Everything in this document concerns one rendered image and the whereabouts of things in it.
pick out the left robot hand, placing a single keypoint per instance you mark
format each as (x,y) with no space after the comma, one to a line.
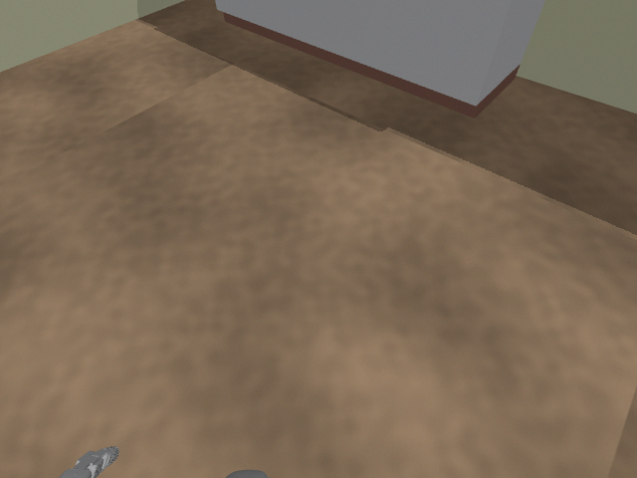
(92,463)

